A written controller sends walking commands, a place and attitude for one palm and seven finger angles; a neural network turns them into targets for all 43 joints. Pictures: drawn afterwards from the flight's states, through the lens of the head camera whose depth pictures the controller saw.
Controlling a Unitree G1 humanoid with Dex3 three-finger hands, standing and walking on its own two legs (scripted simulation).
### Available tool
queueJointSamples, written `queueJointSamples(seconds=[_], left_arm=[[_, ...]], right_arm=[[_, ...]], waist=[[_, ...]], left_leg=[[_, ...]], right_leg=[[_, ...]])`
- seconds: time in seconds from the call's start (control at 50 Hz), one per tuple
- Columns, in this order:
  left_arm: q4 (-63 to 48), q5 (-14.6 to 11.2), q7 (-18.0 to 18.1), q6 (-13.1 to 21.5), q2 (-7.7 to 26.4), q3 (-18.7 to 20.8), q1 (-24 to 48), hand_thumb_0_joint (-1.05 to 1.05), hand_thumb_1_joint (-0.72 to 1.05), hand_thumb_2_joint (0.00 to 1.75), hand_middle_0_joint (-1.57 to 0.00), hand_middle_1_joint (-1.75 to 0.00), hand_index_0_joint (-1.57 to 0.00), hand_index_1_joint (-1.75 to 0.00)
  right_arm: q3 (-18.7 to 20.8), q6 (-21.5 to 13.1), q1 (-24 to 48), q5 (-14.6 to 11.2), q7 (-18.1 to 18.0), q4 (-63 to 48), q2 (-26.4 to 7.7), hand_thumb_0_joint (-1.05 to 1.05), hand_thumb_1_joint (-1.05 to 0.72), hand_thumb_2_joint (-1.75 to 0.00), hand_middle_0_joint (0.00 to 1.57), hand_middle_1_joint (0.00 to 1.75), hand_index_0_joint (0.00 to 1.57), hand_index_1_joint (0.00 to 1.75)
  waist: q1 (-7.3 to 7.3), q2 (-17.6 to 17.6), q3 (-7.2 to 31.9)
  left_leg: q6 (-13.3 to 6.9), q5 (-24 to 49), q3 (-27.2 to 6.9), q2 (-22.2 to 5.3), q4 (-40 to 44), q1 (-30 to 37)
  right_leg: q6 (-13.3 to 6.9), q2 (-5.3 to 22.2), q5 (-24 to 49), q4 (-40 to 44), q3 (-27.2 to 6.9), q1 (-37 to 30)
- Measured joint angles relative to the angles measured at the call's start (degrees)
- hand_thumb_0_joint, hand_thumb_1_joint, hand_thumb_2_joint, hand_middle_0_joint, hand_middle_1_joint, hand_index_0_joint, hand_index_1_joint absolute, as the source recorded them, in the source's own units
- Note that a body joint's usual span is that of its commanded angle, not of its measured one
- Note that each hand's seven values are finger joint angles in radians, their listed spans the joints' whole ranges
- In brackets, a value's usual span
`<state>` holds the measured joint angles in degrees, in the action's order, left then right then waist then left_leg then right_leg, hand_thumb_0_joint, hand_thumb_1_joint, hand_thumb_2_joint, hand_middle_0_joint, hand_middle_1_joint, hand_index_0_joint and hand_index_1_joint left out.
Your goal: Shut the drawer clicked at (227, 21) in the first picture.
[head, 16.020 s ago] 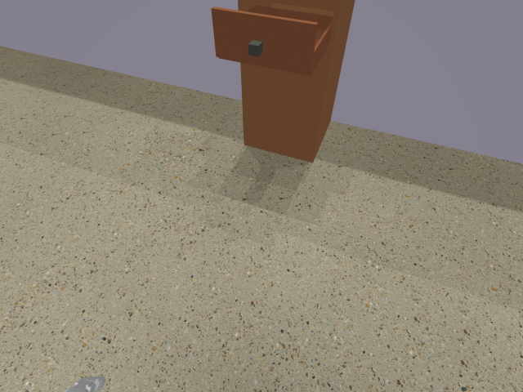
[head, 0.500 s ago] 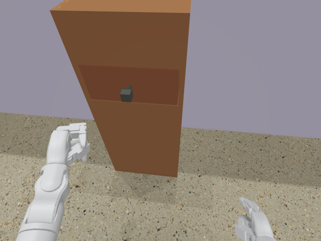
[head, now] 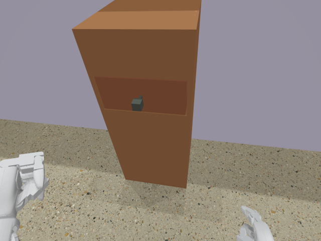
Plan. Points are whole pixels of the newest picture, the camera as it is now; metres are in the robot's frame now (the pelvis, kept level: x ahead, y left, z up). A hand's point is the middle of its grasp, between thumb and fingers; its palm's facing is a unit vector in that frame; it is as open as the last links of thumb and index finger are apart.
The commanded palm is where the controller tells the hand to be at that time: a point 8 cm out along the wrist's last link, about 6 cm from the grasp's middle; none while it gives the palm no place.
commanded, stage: draw the hand back to the body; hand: left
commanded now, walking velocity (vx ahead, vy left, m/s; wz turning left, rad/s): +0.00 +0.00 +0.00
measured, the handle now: (138, 101) +0.64 +0.18 -0.02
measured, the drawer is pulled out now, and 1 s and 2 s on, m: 0.00 0.00 0.00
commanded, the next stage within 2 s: step back with the hand held close in 0.12 s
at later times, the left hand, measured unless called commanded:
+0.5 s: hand (46, 178) +0.18 +0.25 +0.15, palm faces +0.30 -0.82 -0.49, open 3.3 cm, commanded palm +0.12 +0.30 +0.17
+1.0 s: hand (14, 215) +0.11 +0.26 +0.15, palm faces +0.35 -0.80 -0.49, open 3.3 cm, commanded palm +0.05 +0.31 +0.17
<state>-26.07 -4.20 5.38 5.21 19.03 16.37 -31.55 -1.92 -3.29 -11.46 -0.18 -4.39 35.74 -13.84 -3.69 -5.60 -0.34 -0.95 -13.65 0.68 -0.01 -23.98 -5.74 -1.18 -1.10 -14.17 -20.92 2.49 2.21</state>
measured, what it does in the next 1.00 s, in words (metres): shifts its weight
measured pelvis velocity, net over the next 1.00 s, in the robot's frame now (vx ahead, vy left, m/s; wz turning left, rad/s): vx -0.08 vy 0.03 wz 0.01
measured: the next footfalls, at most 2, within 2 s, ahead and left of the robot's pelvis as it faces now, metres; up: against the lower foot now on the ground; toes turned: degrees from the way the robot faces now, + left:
right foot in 1.30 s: -0.12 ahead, -0.10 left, +0.00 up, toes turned +6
right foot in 1.88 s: -0.22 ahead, -0.08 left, +0.00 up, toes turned -1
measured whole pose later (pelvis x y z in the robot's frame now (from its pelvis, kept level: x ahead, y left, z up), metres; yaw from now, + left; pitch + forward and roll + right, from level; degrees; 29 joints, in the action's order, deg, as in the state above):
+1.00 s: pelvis -0.08 +0.03 -0.01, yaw +1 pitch +1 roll -2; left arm -32.2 -1.4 7.2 14.0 21.4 20.8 -35.9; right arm 0.2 -2.1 -10.7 -0.3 -5.0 31.1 -13.3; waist -0.3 -2.5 -1.4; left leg -3.3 -11.0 0.7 0.9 -32.8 -23.2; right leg 0.7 0.2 -10.7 -29.0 2.9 19.1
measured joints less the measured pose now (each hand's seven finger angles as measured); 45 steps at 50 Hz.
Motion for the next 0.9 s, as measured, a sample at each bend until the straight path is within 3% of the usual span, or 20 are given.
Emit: queueJointSamples(seconds=[0.12, 0.26, 0.38, 0.48, 0.66, 0.9], left_arm=[[1.4, 0.5, 0.5, 0.6, -1.3, -0.4, 1.2, 0.02, 0.89, 0.90, -1.41, -1.60, -1.41, -1.60], [1.6, 0.7, 0.6, 0.2, -1.5, -1.3, 2.2, 0.02, 0.89, 0.90, -1.41, -1.60, -1.41, -1.60], [-0.1, 1.1, 0.3, 3.9, 0.6, 2.8, 0.2, 0.02, 0.89, 0.90, -1.41, -1.60, -1.41, -1.60], [-1.1, 1.0, 0.1, 4.5, 1.4, 2.4, -2.8, 0.02, 0.89, 0.90, -1.41, -1.60, -1.40, -1.60], [-3.7, 0.8, 0.6, 4.7, 3.9, 3.5, -4.8, 0.02, 0.89, 0.90, -1.41, -1.60, -1.40, -1.60], [-5.3, 2.7, 1.3, 7.4, 3.3, 4.8, -4.2, 0.02, 0.89, 0.90, -1.41, -1.60, -1.40, -1.60]], right_arm=[[0.5, -1.1, 0.3, 0.1, -0.8, 0.8, -0.3, 0.02, -0.90, -0.90, 0.20, 0.30, 0.20, 0.30], [0.1, -2.2, 0.6, 0.4, -1.1, 0.8, 0.3, 0.02, -0.90, -0.90, 0.20, 0.30, 0.20, 0.30], [0.5, 1.0, 1.5, 0.5, 0.1, -1.7, 0.2, 0.02, -0.90, -0.90, 0.21, 0.30, 0.20, 0.30], [2.0, 3.6, 1.7, 0.1, -0.1, -2.8, -0.4, 0.01, -0.90, -0.90, 0.21, 0.30, 0.20, 0.30], [2.8, 5.3, 1.5, -0.5, -0.7, -4.2, 0.0, 0.02, -0.90, -0.90, 0.20, 0.30, 0.20, 0.30], [1.9, 2.5, 1.7, -0.5, -0.7, -5.8, 0.9, 0.01, -0.90, -0.90, 0.21, 0.30, 0.20, 0.30]], waist=[[-0.43, 0.1, -0.8], [0.03, 1.0, -0.9], [2.65, 1.0, 0.2], [3.75, 1.4, -0.2], [3.56, 2.8, -1.1], [3.43, 3.3, -1.3]], left_leg=[[-0.1, 0.2, -0.4, 0.1, -0.3, -0.1], [-0.1, 0.2, 0.1, 0.1, 0.0, 0.3], [-0.4, 0.0, -0.1, -0.1, -1.6, -4.5], [-1.2, 1.3, 0.7, 1.0, -0.6, -6.8], [-2.2, 2.4, 1.5, 2.0, -1.6, -9.9], [-2.7, 3.3, 1.0, 1.7, -6.3, -15.2]], right_leg=[[0.0, 0.1, 0.1, -0.2, 0.4, -0.1], [0.1, 0.1, 0.0, -0.4, -0.1, -0.1], [0.4, -0.1, 0.9, 0.0, 0.1, 3.7], [1.3, 1.1, 1.2, -1.1, -0.6, 7.1], [2.3, 2.2, 1.4, -4.1, -1.3, 11.2], [2.2, 2.1, 2.4, -8.3, -0.6, 16.1]])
